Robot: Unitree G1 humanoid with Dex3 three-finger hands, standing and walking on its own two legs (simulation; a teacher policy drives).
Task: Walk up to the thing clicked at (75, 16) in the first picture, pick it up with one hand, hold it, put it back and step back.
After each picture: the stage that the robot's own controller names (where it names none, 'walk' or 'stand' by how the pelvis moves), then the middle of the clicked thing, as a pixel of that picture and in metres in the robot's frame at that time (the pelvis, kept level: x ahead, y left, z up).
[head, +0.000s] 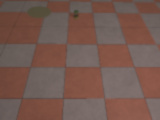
stand; (76, 14) +2.08 +0.11 -0.72
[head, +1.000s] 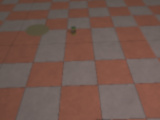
walk; (73, 30) +1.95 +0.25 -0.71
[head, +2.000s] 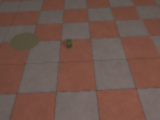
walk; (69, 44) +1.38 +0.26 -0.72
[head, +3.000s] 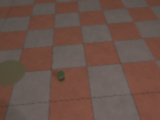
walk; (61, 77) +0.93 +0.26 -0.72
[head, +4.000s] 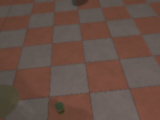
walk; (60, 108) +0.60 +0.25 -0.72
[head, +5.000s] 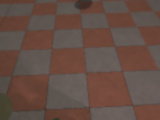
stand; out of the picture +0.46 +0.21 -0.70
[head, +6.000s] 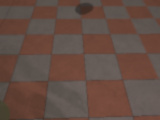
stand; out of the picture +0.40 +0.19 -0.72
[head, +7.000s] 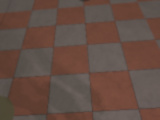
walk; out of the picture +0.36 +0.24 -0.71
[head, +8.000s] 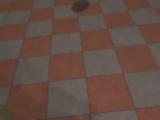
walk; out of the picture +0.40 +0.25 -0.71
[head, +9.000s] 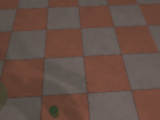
stand; (54, 112) +0.42 +0.20 -0.69
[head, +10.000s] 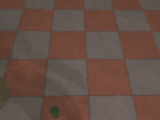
stand; (55, 112) +0.43 +0.20 -0.70
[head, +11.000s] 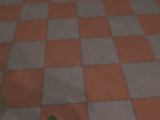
walk; out of the picture +0.41 +0.22 -0.69
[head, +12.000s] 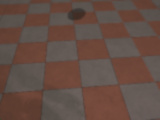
stand; out of the picture +0.35 +0.21 -0.72
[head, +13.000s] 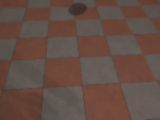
stand; out of the picture +0.33 +0.20 -0.73
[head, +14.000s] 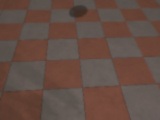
stand; out of the picture +0.32 +0.20 -0.73
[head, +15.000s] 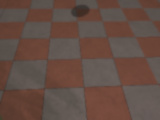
stand; out of the picture +0.32 +0.19 -0.73
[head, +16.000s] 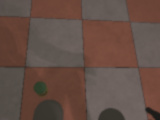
go down; (41, 89) +0.38 +0.22 -0.46
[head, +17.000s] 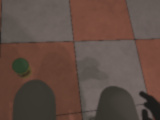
go down; (22, 68) +0.40 +0.27 -0.32
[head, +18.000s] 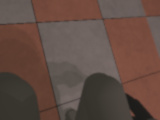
close in; out of the picture +0.36 +0.30 -0.24
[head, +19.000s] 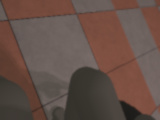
close; out of the picture +0.36 +0.31 -0.21
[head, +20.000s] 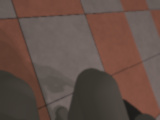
lift; out of the picture +0.33 +0.30 -0.21
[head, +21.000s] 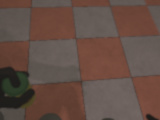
lift; (20, 91) +0.31 +0.20 -0.01
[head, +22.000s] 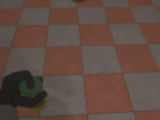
hold; (34, 94) +0.32 +0.17 +0.01
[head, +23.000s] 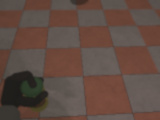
hold; (35, 95) +0.32 +0.17 +0.00
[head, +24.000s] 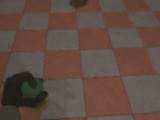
hold; (35, 96) +0.32 +0.17 +0.00
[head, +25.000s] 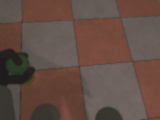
crouch; (22, 71) +0.39 +0.21 -0.08
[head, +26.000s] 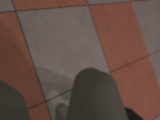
lower; out of the picture +0.37 +0.32 -0.22
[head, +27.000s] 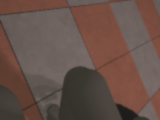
lower; out of the picture +0.38 +0.33 -0.22
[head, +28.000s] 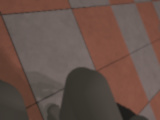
lower; out of the picture +0.37 +0.33 -0.22
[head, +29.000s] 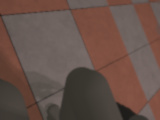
lower; out of the picture +0.37 +0.33 -0.22
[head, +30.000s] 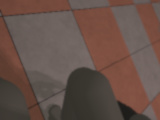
loosen; out of the picture +0.37 +0.33 -0.21
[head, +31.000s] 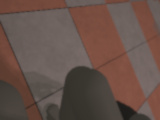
withdraw; out of the picture +0.36 +0.32 -0.21
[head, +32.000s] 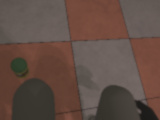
walk; (20, 68) +0.41 +0.28 -0.31
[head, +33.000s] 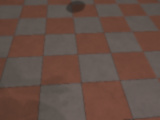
stand; out of the picture +0.33 +0.19 -0.66
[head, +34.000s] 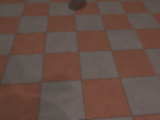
stand; out of the picture +0.35 +0.21 -0.67
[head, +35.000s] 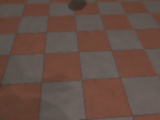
stand; out of the picture +0.35 +0.21 -0.67
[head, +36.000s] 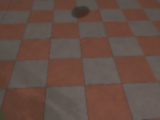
stand; out of the picture +0.36 +0.20 -0.72
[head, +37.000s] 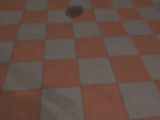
stand; out of the picture +0.34 +0.20 -0.73
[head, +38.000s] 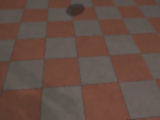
walk; out of the picture +0.33 +0.20 -0.73
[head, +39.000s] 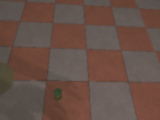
walk; (57, 94) +0.58 +0.16 -0.71
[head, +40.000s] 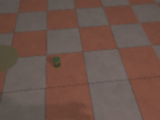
walk; (57, 62) +0.93 +0.26 -0.69
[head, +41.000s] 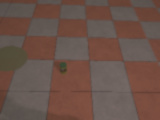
stand; (63, 68) +0.96 +0.20 -0.70
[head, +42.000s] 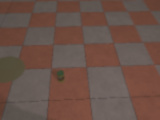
stand; (61, 76) +0.94 +0.21 -0.73
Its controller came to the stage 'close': yes
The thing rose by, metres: 0.70
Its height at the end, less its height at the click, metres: +0.00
